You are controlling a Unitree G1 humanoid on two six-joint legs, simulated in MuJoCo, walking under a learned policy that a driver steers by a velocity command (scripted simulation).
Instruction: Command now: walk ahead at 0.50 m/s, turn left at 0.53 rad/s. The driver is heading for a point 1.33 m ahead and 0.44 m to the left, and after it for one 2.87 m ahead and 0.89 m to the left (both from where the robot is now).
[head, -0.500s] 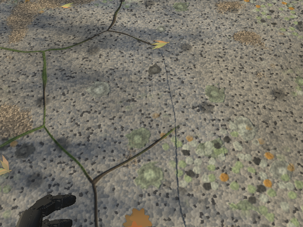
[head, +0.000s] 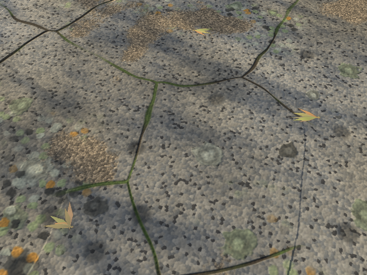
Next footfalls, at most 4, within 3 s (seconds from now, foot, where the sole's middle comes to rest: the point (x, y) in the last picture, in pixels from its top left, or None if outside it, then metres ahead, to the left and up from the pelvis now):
0.48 right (215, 268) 0.48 -0.07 -0.75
1.00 left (117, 227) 0.62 0.30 -0.75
1.54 right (123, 145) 1.00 0.33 -0.75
2.02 left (61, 119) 1.13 0.64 -0.75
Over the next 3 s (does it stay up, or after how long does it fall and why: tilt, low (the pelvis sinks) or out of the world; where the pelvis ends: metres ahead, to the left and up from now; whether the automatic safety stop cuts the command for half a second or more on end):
stays up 1.32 0.56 0.02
